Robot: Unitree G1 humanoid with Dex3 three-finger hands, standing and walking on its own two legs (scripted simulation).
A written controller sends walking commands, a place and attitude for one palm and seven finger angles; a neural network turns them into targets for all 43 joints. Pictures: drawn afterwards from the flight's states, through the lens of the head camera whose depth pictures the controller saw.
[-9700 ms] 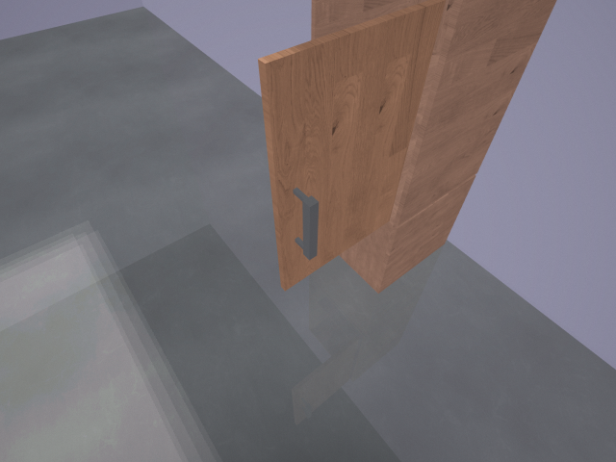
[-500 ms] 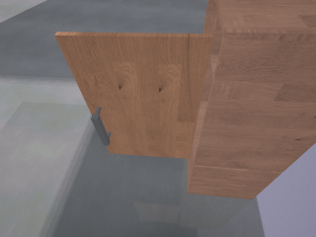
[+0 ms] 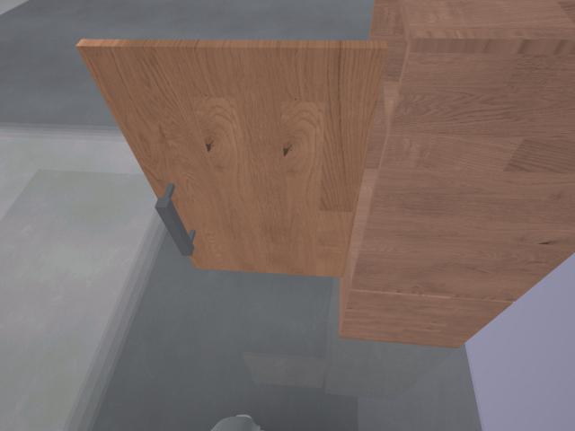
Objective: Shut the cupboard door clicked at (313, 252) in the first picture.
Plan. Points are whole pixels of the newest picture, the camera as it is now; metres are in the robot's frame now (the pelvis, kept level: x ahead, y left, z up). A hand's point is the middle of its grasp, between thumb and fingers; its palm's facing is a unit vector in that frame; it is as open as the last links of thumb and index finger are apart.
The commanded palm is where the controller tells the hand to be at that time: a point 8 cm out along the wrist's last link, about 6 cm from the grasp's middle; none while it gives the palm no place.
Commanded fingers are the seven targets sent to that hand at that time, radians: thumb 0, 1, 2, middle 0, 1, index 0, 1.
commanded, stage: come to a stop and stand still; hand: left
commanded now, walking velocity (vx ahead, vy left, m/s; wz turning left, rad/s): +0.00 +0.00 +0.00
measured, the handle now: (179, 221) +0.48 +0.26 -0.08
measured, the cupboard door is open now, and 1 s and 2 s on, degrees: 91 91 91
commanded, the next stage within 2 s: look again from close up in 0.48 s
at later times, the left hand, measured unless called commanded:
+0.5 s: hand out of the picture -0.03 +0.18 -0.16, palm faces +0.02 -0.98 -0.20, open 7.3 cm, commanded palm none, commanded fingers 0.00 0.90 0.90 -0.20 -0.30 -0.20 -0.30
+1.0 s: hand out of the picture +0.00 +0.19 -0.17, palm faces +0.00 -0.99 -0.16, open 7.3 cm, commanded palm none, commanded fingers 0.00 0.90 0.90 -0.20 -0.30 -0.20 -0.30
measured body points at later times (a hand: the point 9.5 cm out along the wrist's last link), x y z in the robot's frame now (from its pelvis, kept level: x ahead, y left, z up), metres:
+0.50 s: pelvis -0.02 +0.00 +0.01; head -0.02 +0.01 +0.46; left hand -0.03 +0.23 -0.15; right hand +0.00 -0.24 -0.14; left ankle +0.01 +0.09 -0.73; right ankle -0.04 -0.10 -0.73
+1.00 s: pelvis +0.01 +0.03 +0.01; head +0.01 +0.04 +0.46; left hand +0.00 +0.24 -0.15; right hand +0.01 -0.20 -0.14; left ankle +0.01 +0.09 -0.73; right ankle -0.04 -0.10 -0.73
